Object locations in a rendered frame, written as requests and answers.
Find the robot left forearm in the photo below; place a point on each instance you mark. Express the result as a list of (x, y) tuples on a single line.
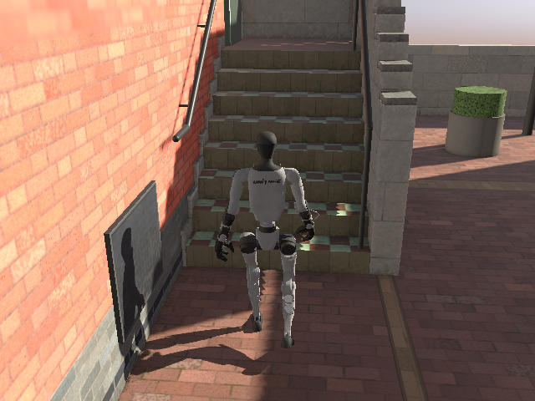
[(226, 225)]

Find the robot left upper arm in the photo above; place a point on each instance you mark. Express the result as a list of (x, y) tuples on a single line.
[(236, 190)]

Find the robot right hand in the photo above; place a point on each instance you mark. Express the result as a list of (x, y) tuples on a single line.
[(311, 232)]

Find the robot left hand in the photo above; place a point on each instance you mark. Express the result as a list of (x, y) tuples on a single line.
[(219, 249)]

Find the robot right upper arm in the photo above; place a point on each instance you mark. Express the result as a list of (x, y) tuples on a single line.
[(293, 176)]

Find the left robot thigh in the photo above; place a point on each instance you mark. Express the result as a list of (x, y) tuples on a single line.
[(248, 245)]

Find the robot right forearm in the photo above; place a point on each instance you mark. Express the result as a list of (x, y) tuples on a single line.
[(307, 217)]

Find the robot right shin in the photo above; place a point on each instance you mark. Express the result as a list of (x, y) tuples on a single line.
[(288, 310)]

